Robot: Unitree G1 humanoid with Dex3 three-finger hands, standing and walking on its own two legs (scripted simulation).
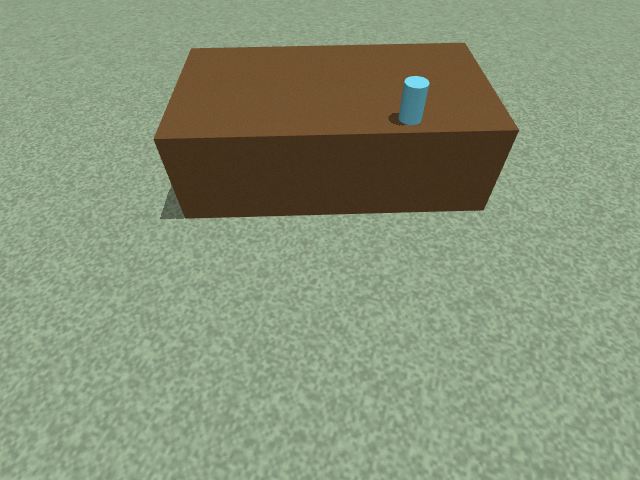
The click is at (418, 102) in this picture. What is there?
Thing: squat round
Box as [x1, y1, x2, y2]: [398, 76, 429, 124]
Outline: 410,76 407,77 404,81 398,117 400,121 406,124 416,124 421,120 429,83 423,77
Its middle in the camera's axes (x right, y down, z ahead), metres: +0.33 -0.50 +1.42
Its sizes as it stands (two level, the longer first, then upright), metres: 0.087 0.087 0.146
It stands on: a support 0.42 m high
